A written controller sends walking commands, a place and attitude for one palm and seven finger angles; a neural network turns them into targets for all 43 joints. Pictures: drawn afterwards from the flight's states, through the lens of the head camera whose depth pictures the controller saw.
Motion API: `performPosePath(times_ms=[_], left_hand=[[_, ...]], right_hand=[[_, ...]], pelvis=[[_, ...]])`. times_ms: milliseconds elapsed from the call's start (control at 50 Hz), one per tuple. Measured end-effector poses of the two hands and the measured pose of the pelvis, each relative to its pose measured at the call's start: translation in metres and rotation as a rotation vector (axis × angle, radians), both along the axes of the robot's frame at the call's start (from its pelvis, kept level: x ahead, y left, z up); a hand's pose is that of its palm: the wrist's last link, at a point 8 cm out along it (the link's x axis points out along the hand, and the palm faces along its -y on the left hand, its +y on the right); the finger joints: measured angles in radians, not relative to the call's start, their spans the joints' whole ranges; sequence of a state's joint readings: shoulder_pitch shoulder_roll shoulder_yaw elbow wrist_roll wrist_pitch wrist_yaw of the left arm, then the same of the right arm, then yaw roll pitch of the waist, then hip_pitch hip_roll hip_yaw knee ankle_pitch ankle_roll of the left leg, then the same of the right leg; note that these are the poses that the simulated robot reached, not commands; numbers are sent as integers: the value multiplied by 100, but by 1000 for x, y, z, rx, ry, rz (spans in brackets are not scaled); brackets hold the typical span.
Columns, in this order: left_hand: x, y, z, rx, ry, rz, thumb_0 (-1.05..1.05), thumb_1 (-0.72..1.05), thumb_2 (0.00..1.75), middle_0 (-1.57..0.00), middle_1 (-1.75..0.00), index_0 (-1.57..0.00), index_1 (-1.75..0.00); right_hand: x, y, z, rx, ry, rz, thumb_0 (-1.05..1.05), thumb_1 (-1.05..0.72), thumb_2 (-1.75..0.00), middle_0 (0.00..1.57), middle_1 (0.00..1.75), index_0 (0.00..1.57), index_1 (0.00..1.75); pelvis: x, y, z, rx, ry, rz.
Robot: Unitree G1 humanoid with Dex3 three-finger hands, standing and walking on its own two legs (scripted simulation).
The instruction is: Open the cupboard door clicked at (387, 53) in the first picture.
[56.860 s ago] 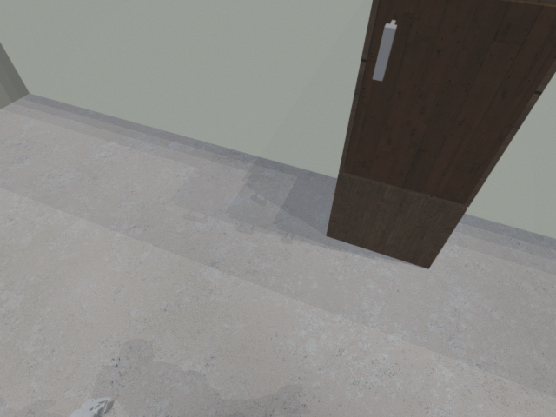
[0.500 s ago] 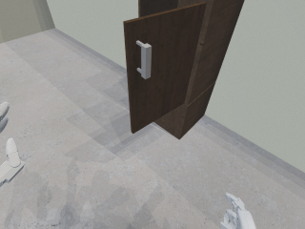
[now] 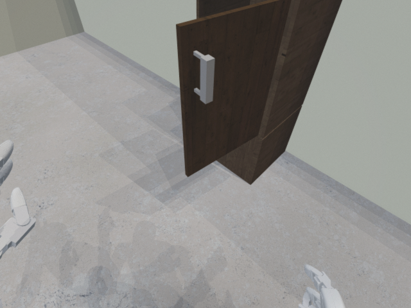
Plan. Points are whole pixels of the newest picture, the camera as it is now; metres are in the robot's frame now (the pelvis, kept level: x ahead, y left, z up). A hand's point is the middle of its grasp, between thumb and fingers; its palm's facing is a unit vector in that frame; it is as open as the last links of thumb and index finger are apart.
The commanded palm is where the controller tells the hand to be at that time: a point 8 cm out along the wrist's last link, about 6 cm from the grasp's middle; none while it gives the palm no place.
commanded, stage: stop stepping back and stand still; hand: left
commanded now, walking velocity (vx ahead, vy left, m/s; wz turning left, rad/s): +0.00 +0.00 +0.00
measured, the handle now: (201, 77) +0.67 +0.06 +0.11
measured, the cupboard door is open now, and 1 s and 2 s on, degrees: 82 82 82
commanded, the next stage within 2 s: let the arm hang, fingers relaxed in 0.50 s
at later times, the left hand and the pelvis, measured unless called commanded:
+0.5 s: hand (48, 208) +0.22 +0.26 +0.15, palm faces +0.40 -0.79 -0.47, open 7.5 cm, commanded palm +0.16 +0.29 +0.17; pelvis +0.02 -0.01 +0.00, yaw +0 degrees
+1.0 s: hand out of the picture +0.03 +0.17 -0.18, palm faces -0.02 -0.99 -0.17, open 7.3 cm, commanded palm none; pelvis +0.00 -0.01 +0.00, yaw +2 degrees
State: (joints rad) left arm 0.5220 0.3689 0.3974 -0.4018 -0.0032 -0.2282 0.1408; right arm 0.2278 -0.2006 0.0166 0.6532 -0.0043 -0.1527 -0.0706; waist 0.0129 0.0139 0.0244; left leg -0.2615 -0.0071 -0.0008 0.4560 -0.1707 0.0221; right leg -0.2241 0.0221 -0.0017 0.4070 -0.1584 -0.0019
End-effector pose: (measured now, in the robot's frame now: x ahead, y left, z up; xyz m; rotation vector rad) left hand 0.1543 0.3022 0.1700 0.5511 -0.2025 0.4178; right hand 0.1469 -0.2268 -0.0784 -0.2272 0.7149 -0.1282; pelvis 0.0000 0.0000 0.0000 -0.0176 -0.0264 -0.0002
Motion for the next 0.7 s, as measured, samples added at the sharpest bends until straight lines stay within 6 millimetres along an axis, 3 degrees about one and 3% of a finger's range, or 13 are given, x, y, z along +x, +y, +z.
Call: performPosePath(times_ms=[320,600,640,700], left_hand=[[21,-12,2,8,23,-39,2,88,90,-21,-30,-21,-30],[27,-11,-3,-19,46,-26,2,88,90,-21,-30,-21,-30],[35,-7,-28,-26,134,-46,1,89,90,-21,-30,-21,-30],[43,0,-110,-150,476,-8,0,89,90,-20,-30,-20,-30]], right_hand=[[28,-11,8,-9,-20,-11,1,-90,-90,20,30,20,30],[31,-9,5,-3,3,-13,1,-90,-90,20,30,20,30],[31,-11,-4,13,20,26,1,-90,-90,20,30,20,30],[25,-20,-27,23,107,43,1,-90,-90,21,30,20,30]], pelvis=[[17,-7,1,4,16,-2],[22,-7,2,4,18,-4],[20,-4,-1,1,33,15],[15,0,-7,7,43,23]])
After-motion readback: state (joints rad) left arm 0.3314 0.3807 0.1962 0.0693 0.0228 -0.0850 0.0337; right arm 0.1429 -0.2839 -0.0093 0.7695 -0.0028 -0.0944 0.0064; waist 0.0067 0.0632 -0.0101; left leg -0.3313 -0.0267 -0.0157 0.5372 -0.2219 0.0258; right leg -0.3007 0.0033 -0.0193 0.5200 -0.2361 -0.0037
